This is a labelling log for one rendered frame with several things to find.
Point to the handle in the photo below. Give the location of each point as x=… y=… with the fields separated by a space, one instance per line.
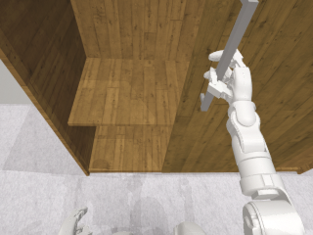
x=237 y=33

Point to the right robot upper arm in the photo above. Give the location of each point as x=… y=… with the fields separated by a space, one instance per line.
x=274 y=217

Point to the robot left hand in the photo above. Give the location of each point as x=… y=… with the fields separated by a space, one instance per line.
x=69 y=225

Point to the robot right hand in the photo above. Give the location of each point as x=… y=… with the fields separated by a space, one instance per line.
x=238 y=79

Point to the right robot forearm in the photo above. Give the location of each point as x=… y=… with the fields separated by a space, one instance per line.
x=259 y=179

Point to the wardrobe door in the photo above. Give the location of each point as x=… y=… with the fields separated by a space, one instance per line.
x=277 y=47
x=301 y=159

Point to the right robot thigh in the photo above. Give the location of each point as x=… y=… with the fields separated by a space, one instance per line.
x=188 y=228

